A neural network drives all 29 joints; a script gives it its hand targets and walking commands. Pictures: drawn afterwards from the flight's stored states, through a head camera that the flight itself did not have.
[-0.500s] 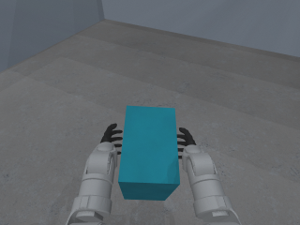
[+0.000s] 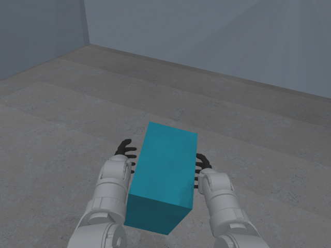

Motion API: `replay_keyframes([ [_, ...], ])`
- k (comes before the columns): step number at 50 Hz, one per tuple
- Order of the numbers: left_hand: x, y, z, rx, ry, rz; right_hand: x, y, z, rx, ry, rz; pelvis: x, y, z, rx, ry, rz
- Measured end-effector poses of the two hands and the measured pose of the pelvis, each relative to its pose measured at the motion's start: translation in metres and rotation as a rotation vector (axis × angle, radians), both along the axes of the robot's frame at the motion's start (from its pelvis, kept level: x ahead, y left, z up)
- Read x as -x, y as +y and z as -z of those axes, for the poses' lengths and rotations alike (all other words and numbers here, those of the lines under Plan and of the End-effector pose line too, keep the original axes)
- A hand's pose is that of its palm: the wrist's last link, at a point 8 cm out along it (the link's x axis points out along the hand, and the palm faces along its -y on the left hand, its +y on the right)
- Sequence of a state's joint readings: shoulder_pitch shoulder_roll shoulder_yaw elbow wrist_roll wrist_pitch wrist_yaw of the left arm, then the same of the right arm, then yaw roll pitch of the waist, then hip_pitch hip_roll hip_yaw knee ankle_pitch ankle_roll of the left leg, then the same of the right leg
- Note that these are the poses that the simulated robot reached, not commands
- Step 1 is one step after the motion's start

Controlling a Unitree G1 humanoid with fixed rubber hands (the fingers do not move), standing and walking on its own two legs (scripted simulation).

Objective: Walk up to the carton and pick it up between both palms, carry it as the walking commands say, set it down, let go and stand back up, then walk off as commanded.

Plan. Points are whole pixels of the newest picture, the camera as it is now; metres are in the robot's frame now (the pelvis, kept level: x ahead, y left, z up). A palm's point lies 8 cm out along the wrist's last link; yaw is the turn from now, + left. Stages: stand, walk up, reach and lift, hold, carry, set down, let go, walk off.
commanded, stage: set down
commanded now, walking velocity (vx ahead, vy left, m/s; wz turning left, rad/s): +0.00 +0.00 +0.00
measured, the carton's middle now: (159, 181) +0.33 +0.02 -0.04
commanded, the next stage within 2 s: none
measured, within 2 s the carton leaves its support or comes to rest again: neither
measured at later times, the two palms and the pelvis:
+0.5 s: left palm (135, 172) +0.33 +0.09 +0.00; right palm (215, 173) +0.33 -0.14 +0.01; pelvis +0.01 -0.01 +0.01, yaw -1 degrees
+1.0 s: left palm (137, 187) +0.35 +0.08 -0.10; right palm (206, 194) +0.34 -0.15 -0.11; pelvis +0.00 -0.07 -0.05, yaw -1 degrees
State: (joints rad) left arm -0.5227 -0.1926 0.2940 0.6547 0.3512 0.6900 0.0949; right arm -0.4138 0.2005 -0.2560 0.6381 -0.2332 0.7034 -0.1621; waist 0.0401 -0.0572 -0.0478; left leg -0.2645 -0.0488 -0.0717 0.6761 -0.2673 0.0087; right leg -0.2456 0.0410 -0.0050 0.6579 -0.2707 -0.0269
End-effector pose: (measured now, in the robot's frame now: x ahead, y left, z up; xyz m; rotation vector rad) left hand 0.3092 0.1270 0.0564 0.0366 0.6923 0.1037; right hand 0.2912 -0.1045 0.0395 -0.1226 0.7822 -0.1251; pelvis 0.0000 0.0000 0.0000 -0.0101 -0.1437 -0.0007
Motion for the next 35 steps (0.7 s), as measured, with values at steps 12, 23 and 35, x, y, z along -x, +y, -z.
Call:
replay_keyframes([
  [12,-0.012,0.007,-0.024,-0.091,-0.040,-0.072,-0.019,0.013,0.009,-0.186,-0.043,0.032,0.006,0.036,-0.005,-0.016,-0.033,0.006],
  [23,-0.022,-0.036,0.043,-0.024,0.079,-0.031,-0.039,-0.037,0.022,-0.052,-0.023,0.047,-0.007,-0.003,-0.006,-0.042,0.062,0.018],
  [35,-0.018,-0.038,0.093,-0.003,0.065,-0.098,-0.049,-0.040,0.084,-0.090,-0.048,-0.006,-0.019,-0.049,0.003,-0.040,0.268,-0.025],
])
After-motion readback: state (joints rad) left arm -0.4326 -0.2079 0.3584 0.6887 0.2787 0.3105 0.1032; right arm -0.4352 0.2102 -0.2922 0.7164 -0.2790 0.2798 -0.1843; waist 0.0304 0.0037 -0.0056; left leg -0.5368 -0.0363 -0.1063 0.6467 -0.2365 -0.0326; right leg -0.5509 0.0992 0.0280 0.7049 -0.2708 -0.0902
